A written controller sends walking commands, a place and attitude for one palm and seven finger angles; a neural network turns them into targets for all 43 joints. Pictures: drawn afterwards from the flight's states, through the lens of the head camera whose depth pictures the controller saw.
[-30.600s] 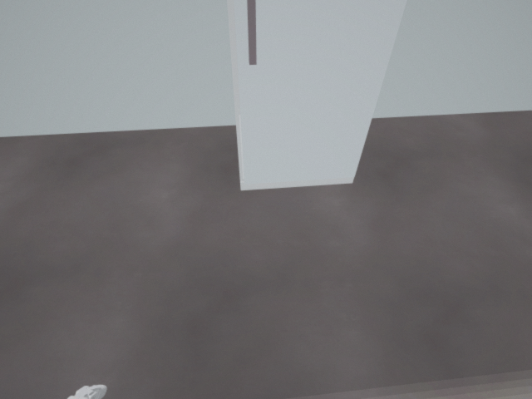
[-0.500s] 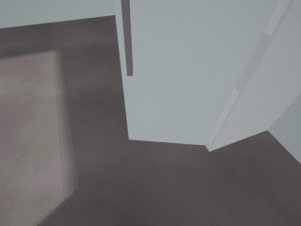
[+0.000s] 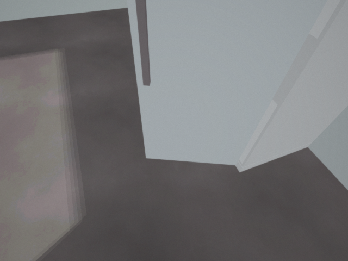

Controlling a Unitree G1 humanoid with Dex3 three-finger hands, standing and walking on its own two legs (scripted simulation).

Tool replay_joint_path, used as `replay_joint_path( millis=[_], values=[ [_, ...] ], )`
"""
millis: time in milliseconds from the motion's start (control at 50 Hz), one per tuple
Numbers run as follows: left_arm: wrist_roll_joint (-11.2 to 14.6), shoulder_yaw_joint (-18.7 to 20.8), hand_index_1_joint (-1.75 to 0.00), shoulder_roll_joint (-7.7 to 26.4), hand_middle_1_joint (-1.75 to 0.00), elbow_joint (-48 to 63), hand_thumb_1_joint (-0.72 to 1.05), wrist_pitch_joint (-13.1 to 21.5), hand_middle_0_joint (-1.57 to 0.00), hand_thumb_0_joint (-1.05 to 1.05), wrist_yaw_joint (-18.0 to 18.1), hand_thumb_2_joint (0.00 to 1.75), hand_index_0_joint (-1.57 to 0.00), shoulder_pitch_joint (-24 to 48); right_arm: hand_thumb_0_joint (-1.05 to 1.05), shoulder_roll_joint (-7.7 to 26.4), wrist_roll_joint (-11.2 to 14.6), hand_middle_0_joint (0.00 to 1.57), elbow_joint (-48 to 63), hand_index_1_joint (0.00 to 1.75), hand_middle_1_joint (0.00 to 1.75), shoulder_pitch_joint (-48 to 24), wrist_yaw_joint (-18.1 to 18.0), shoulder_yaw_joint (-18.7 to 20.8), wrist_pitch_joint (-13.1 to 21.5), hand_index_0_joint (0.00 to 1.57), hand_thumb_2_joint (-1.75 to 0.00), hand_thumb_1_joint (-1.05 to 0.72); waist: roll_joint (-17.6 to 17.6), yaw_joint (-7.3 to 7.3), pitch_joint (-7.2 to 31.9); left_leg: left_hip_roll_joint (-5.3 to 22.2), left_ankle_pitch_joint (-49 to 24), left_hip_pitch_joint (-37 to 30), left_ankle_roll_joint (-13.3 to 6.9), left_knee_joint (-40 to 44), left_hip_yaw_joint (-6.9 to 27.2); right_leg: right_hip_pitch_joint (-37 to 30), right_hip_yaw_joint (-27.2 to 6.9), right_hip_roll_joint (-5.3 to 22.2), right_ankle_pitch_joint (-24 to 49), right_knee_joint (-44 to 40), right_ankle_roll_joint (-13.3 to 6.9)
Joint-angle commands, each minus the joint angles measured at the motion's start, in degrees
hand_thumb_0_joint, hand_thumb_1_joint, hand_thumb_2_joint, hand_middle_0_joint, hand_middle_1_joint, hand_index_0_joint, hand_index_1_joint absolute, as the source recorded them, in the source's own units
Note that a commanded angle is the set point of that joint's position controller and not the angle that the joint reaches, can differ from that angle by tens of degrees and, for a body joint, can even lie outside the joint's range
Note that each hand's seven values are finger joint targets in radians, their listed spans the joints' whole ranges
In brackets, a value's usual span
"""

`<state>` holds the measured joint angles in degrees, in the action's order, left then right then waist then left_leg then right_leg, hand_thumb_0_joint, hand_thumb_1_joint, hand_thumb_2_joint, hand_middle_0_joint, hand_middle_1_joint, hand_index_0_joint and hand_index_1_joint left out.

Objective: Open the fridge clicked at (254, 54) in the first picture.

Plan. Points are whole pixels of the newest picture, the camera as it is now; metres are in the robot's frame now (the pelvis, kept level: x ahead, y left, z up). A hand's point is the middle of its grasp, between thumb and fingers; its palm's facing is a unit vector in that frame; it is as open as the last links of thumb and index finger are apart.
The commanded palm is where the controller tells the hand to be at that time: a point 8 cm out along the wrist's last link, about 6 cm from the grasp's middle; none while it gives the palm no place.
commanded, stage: look to check the result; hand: left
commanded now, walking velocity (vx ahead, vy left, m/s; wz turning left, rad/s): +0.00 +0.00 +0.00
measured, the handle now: (144, 33) +0.73 +0.14 +0.14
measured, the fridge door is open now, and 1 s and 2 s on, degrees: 65 65 65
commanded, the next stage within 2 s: stand and wait in 0.12 s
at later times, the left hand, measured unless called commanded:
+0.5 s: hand out of the picture +0.07 +0.22 -0.17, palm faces -0.05 -0.95 -0.30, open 7.3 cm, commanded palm none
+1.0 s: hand out of the picture +0.05 +0.20 -0.17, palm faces -0.05 -0.96 -0.29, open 7.3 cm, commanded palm none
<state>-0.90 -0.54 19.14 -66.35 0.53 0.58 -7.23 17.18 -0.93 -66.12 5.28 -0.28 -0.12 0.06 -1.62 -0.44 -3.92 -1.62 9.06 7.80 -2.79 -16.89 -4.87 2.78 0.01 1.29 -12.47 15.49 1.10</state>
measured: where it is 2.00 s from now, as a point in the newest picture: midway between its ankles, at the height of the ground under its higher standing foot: outside the picture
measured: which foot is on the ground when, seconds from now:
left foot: down 0.00-1.00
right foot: down 0.00-1.00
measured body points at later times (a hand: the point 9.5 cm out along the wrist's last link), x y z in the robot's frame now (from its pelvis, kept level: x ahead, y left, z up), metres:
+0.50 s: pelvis +0.01 -0.01 +0.00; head +0.03 +0.00 +0.45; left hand +0.08 +0.27 -0.15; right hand +0.07 -0.29 -0.14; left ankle +0.00 +0.08 -0.75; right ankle -0.05 -0.13 -0.75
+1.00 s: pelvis +0.00 -0.02 +0.00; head +0.03 -0.02 +0.45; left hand +0.06 +0.25 -0.15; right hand +0.05 -0.30 -0.15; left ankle +0.00 +0.08 -0.75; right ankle -0.05 -0.13 -0.75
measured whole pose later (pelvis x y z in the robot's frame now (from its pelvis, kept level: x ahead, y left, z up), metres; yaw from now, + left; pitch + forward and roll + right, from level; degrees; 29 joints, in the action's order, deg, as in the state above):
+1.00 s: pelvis +0.00 -0.02 +0.00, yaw +0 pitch -1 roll +0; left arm -0.8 -0.5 16.5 -66.2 0.9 1.0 -8.5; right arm 15.5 -1.0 -67.0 7.3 -0.7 -0.2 -0.1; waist -0.9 -0.7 -3.1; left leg 0.4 9.3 6.6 -0.7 -16.6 -4.6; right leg 1.4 0.1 -0.7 -12.4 14.6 -0.8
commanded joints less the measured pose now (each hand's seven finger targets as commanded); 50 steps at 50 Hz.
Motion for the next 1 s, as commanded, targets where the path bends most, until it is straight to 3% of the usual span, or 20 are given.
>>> replay_joint_path(
  millis=[0, 360, 380, 440, 480, 560, 580, 680, 760, 880, 960, 980],
  values=[
    [-0.01, 1.63, -0.30, 10.41, -0.30, 2.94, 0.90, 1.50, -0.20, 0.00, 0.97, 0.90, -0.20, 1.01, 0.00, 11.60, 0.25, 0.20, 2.70, 0.30, 0.30, -1.16, -0.83, 2.17, 1.23, 0.20, -0.90, -0.90, 1.45, -0.25, 7.42, 9.65, -17.04, -7.45, 1.03, 0.81, 8.18, 2.08, -4.33, 6.72, 14.61, -1.29, -2.78],
    [-0.04, 1.67, -0.30, 9.40, -0.30, 3.50, 0.90, 1.64, -0.20, 0.00, 1.20, 0.90, -0.20, 0.99, 0.00, 10.47, 0.09, 0.20, 2.86, 0.30, 0.30, -0.56, -0.85, 2.04, 1.02, 0.20, -0.90, -0.90, 1.34, -0.27, 5.69, 9.56, -15.99, -6.85, 1.48, 1.28, 7.51, 1.75, -4.52, 6.67, 16.10, -2.11, -2.84],
    [-0.10, 1.73, -0.30, 9.40, -0.30, 3.60, 0.90, 1.73, -0.20, 0.00, 1.24, 0.90, -0.20, 0.37, 0.00, 10.34, 0.16, 0.20, 2.81, 0.30, 0.30, -0.11, -0.82, 2.01, 1.05, 0.20, -0.90, -0.90, 1.27, -0.15, 6.90, 9.58, -16.31, -7.24, 1.42, 1.07, 7.50, 1.01, -4.44, 6.72, 16.49, -2.08, -2.88],
    [-0.01, 1.55, -0.30, 8.94, -0.30, 3.37, 0.90, 1.56, -0.20, 0.00, 1.13, 0.90, -0.20, 0.49, 0.00, 9.94, 0.08, 0.20, 2.60, 0.30, 0.30, -0.34, -0.82, 1.91, 0.97, 0.20, -0.90, -0.90, 2.19, -0.17, 4.89, 9.40, -13.75, -6.35, 1.56, 1.72, 7.43, 2.15, -4.78, 6.61, 14.01, -2.59, -2.82],
    [-0.06, 1.69, -0.30, 8.99, -0.30, 3.38, 0.90, 1.69, -0.20, 0.00, 1.17, 0.90, -0.20, -0.13, 0.00, 9.85, 0.12, 0.20, 2.55, 0.30, 0.30, 0.42, -0.90, 1.88, 1.03, 0.20, -0.90, -0.90, 1.26, -0.15, 6.91, 9.54, -14.79, -7.13, 1.47, 1.24, 7.47, 1.12, -4.72, 6.53, 15.39, -2.38, -2.94],
    [0.06, 1.60, -0.30, 8.55, -0.30, 3.05, 0.90, 1.56, -0.20, 0.00, 1.16, 0.90, -0.20, -0.06, 0.00, 9.58, 0.11, 0.20, 2.19, 0.30, 0.30, 0.45, -1.02, 1.81, 0.99, 0.20, -0.90, -0.90, 1.51, -0.23, 4.86, 9.51, -14.18, -6.49, 1.55, 1.55, 7.28, 2.11, -4.78, 6.49, 15.18, -2.58, -2.96],
    [-0.02, 1.72, -0.30, 8.69, -0.30, 3.12, 0.90, 1.70, -0.20, 0.00, 1.23, 0.90, -0.20, -0.68, 0.00, 9.53, 0.19, 0.20, 2.21, 0.30, 0.30, 0.96, -1.02, 1.87, 1.01, 0.20, -0.90, -0.90, 0.66, -0.14, 6.32, 9.59, -14.70, -7.08, 1.49, 1.11, 7.34, 1.36, -4.74, 6.53, 16.25, -2.52, -2.98],
    [0.04, 1.76, -0.30, 8.33, -0.30, 2.89, 0.90, 1.68, -0.20, 0.00, 1.28, 0.90, -0.20, -1.06, 0.00, 9.19, 0.18, 0.20, 1.94, 0.30, 0.30, 1.43, -1.10, 1.85, 0.95, 0.20, -0.90, -0.90, 1.13, -0.16, 5.98, 9.50, -13.71, -6.67, 1.57, 1.01, 7.20, 1.39, -4.89, 6.48, 16.30, -2.59, -3.08],
    [0.10, 1.57, -0.30, 7.72, -0.30, 2.64, 0.90, 1.49, -0.20, 0.00, 1.22, 0.90, -0.20, -0.99, 0.00, 8.74, 0.11, 0.20, 1.50, 0.30, 0.30, 1.28, -1.13, 1.82, 0.83, 0.20, -0.90, -0.90, 2.03, -0.24, 3.98, 9.45, -12.00, -5.82, 1.62, 1.47, 7.04, 2.61, -5.07, 6.40, 14.11, -2.96, -3.05],
    [0.04, 1.80, -0.30, 8.07, -0.30, 2.72, 0.90, 1.70, -0.20, 0.00, 1.29, 0.90, -0.20, -1.28, 0.00, 9.04, 0.17, 0.20, 1.53, 0.30, 0.30, 1.78, -1.19, 1.89, 0.86, 0.20, -0.90, -0.90, 0.86, -0.25, 5.83, 9.59, -12.73, -6.44, 1.64, 0.87, 7.24, 1.70, -5.25, 6.28, 15.90, -2.73, -3.10],
    [0.08, 1.71, -0.30, 7.78, -0.30, 2.68, 0.90, 1.57, -0.20, 0.00, 1.25, 0.90, -0.20, -0.93, 0.00, 9.01, 0.07, 0.20, 1.43, 0.30, 0.30, 1.35, -1.18, 1.92, 0.87, 0.20, -0.90, -0.90, 2.18, -0.27, 4.70, 9.63, -12.20, -6.04, 1.73, 1.29, 6.95, 2.33, -5.27, 6.32, 14.67, -2.84, -3.06],
    [0.05, 1.79, -0.30, 7.99, -0.30, 2.75, 0.90, 1.63, -0.20, 0.00, 1.28, 0.90, -0.20, -1.13, 0.00, 9.05, 0.17, 0.20, 1.61, 0.30, 0.30, 1.40, -1.15, 1.90, 0.82, 0.20, -0.90, -0.90, 0.98, -0.19, 4.93, 9.57, -12.08, -6.23, 1.69, 1.18, 7.22, 2.39, -5.24, 6.18, 14.66, -2.91, -3.05]
  ],
)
